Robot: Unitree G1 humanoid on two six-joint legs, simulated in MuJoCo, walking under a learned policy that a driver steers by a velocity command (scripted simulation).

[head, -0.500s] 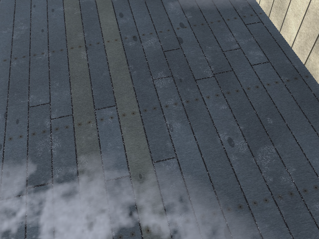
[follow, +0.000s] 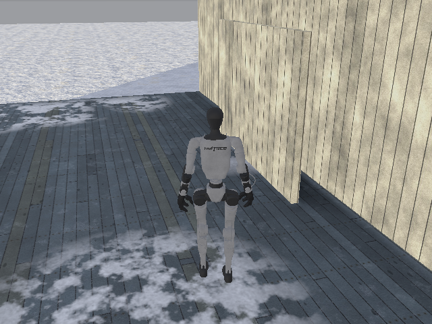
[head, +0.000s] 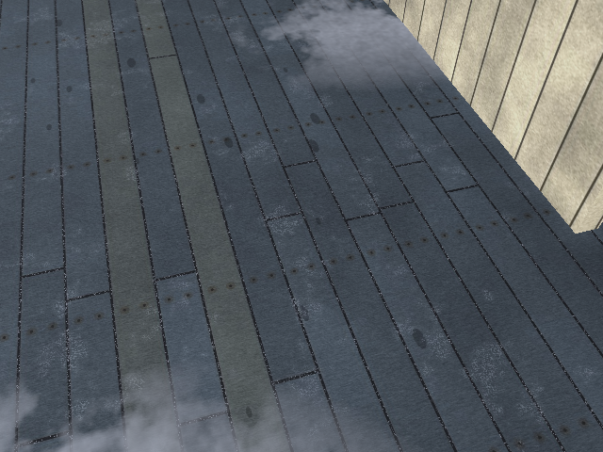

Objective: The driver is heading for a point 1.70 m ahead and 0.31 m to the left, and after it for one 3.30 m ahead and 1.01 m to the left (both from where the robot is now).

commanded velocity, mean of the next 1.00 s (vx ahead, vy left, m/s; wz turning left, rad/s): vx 0.00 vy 0.00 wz -0.01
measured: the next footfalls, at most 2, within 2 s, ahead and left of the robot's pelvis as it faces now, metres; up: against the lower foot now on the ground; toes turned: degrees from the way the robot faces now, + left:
left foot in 1.60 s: +0.18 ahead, +0.14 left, +0.00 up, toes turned +4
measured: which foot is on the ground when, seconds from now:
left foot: down 0.00-1.00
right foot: down 0.00-1.00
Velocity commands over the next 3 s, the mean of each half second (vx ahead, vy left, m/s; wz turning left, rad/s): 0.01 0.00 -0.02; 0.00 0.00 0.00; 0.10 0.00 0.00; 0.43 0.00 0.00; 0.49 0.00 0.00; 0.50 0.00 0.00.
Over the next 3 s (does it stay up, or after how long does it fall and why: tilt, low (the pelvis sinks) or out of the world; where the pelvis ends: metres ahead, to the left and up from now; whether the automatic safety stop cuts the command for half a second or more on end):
stays up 0.85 0.11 0.00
